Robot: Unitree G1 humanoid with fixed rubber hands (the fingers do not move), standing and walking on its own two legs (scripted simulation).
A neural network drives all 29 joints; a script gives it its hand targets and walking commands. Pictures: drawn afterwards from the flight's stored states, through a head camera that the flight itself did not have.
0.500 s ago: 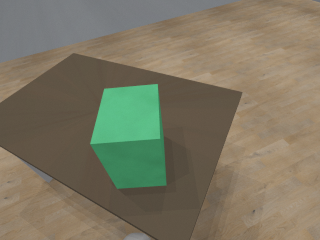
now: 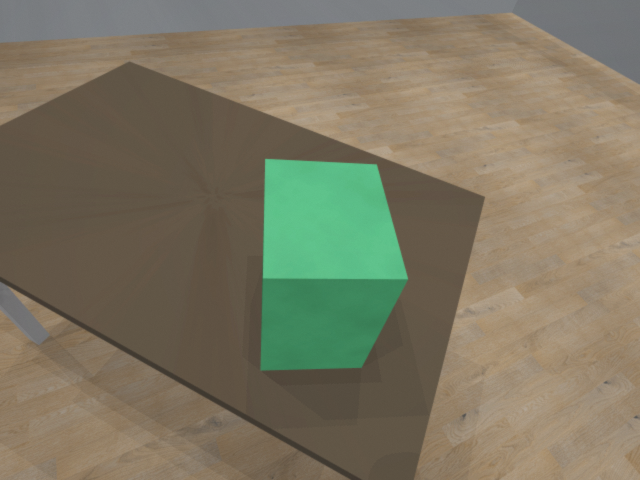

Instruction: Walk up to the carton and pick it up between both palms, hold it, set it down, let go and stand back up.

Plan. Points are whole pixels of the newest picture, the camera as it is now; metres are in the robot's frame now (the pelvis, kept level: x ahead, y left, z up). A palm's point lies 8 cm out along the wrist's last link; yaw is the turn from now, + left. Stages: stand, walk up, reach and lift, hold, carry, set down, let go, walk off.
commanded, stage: walk up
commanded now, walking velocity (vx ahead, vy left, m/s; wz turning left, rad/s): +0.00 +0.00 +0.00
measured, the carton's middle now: (316, 270) +0.41 +0.01 -0.01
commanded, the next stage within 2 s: stand in 0.94 s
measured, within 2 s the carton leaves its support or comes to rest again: neither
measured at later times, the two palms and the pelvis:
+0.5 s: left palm out of the picture -0.06 +0.21 -0.16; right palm out of the picture -0.07 -0.19 -0.14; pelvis -0.03 +0.02 +0.00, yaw +0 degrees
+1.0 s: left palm out of the picture -0.10 +0.22 -0.15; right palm out of the picture -0.07 -0.16 -0.15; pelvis -0.03 +0.03 +0.00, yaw +1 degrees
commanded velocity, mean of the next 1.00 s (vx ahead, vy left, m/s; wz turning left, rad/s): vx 0.00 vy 0.00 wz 0.00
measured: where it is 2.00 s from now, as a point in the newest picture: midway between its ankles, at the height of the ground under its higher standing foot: outside the picture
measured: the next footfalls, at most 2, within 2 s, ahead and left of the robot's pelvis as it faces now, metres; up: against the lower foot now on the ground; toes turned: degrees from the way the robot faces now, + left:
right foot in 0.12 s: +0.00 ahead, -0.13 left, +0.00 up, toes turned +4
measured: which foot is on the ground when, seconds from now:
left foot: down 0.00-1.00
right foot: up 0.00-0.10, down 0.12-1.00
